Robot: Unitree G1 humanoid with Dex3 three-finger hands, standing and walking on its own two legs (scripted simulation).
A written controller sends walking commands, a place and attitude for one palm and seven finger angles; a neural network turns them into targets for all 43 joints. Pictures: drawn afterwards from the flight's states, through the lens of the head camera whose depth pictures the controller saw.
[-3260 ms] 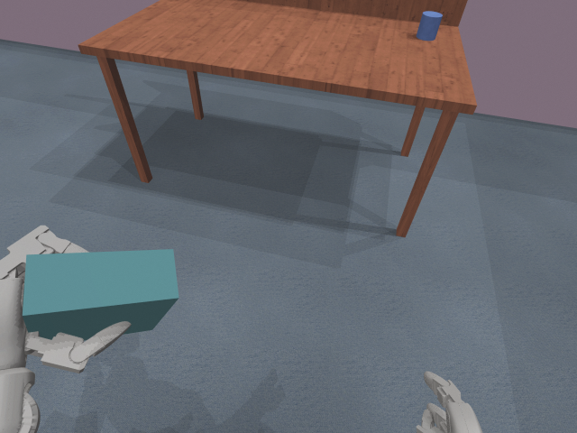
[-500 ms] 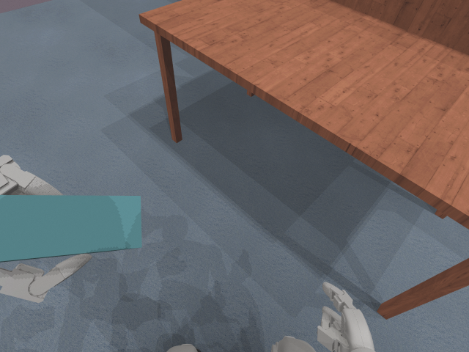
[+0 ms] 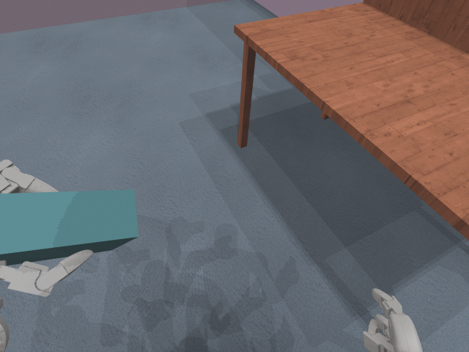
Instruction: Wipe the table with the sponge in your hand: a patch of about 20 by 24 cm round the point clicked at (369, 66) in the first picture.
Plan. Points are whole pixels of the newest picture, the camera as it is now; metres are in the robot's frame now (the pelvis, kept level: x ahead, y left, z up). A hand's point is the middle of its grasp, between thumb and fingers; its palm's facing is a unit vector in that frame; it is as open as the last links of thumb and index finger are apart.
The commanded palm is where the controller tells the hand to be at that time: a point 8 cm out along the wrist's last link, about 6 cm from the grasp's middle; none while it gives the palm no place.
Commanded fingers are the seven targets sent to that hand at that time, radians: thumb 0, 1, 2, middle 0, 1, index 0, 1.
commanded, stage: walk to a spot facing it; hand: left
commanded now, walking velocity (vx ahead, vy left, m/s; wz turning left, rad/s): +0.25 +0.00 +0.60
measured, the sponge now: (85, 227) +0.23 +0.20 +0.17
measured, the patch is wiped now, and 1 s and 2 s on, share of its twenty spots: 0.00 0.00 0.00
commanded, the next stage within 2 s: turn to face it in 1.42 s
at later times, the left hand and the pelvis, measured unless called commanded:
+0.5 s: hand out of the picture +0.10 +0.24 +0.18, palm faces +0.64 -0.66 -0.40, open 9.6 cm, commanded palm +0.04 +0.27 +0.19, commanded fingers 0.00 0.10 1.30 -1.20 -1.60 -1.20 -1.60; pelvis -0.03 -0.05 +0.01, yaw +18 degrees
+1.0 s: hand out of the picture +0.11 +0.30 +0.20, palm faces +0.73 -0.53 -0.43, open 9.7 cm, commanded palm +0.04 +0.32 +0.19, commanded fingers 0.00 0.10 1.30 -1.20 -1.60 -1.20 -1.60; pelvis +0.03 +0.00 +0.01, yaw +29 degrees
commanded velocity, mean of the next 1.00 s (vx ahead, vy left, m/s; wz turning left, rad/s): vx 0.34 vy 0.00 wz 0.42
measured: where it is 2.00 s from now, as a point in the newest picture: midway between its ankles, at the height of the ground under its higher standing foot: outside the picture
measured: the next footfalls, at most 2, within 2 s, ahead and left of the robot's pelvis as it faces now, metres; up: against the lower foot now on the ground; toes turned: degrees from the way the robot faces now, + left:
right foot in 0.40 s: +0.03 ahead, -0.14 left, +0.00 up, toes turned +7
left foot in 0.80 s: +0.02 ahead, +0.13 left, +0.00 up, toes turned +36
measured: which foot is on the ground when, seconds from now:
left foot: down 0.00-0.40, up 0.42-0.78, down 0.80-1.00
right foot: down 0.00-0.02, up 0.04-0.38, down 0.40-0.80, up 0.82-1.00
